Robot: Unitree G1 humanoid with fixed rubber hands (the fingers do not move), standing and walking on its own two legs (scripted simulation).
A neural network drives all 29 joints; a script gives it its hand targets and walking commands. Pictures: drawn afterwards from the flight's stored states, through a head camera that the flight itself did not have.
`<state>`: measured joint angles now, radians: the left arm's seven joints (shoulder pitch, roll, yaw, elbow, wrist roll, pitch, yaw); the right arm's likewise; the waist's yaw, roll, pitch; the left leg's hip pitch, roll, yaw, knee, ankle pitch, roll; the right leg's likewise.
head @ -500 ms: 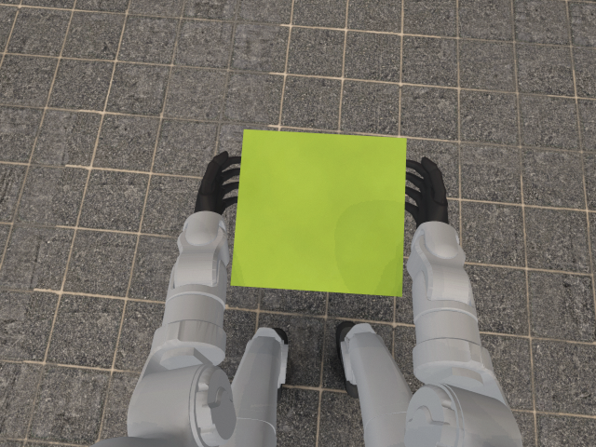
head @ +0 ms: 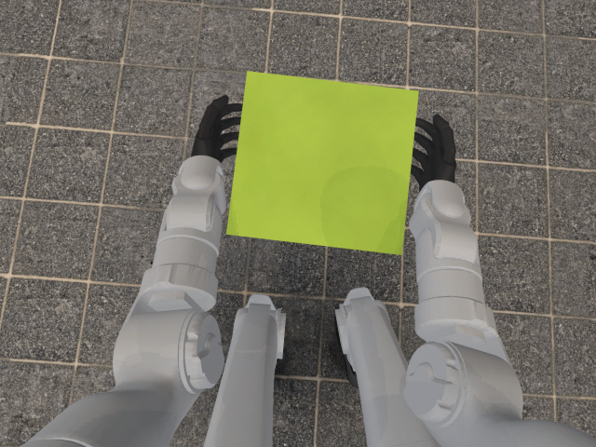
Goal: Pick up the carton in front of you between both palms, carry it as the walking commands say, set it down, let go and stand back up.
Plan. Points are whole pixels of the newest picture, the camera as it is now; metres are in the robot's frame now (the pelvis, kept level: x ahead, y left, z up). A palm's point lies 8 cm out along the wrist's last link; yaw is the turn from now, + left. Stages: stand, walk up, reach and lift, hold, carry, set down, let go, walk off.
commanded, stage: set down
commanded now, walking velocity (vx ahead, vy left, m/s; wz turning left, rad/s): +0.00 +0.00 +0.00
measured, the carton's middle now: (317, 179) +0.45 -0.02 -0.17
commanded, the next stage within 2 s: none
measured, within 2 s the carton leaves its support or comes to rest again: rests again in 1.34 s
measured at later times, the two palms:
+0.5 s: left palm (234, 157) +0.51 +0.12 -0.25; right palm (401, 192) +0.44 -0.17 -0.24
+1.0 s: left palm (246, 160) +0.53 +0.11 -0.34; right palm (390, 194) +0.45 -0.18 -0.33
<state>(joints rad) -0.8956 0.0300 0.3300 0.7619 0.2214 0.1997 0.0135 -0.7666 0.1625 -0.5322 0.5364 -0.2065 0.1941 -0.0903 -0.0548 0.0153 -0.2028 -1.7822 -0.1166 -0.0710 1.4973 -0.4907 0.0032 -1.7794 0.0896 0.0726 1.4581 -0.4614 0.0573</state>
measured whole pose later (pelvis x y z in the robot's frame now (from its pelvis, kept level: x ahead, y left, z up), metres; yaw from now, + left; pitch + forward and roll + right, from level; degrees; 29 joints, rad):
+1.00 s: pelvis -0.03 +0.00 -0.18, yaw -3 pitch +41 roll -5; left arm -1.50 0.31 0.05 1.17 0.06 0.19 0.04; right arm -1.20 0.04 -0.57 0.72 -0.04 0.19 -0.20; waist -0.08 -0.03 0.21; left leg -2.26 -0.12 -0.04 2.17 -0.62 0.00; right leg -2.25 0.15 0.03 2.09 -0.57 0.11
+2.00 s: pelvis -0.04 +0.01 -0.20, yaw -4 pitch +36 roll -7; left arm -1.52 0.41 0.05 1.25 0.06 0.10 0.00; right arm -1.31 -0.08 -0.52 1.03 -0.04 0.08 -0.11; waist -0.10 -0.05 0.35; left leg -2.25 -0.06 -0.03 2.24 -0.61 0.05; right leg -2.22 0.11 -0.01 2.15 -0.57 0.10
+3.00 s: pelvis -0.02 +0.00 -0.02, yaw -2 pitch +46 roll -4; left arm -1.32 0.49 0.09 1.02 -0.01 0.22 -0.10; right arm -0.98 -0.04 -0.36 0.59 0.08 0.22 -0.19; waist -0.14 0.02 -0.02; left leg -1.88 -0.05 -0.04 1.54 -0.47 0.03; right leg -1.86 0.05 0.00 1.48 -0.42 0.04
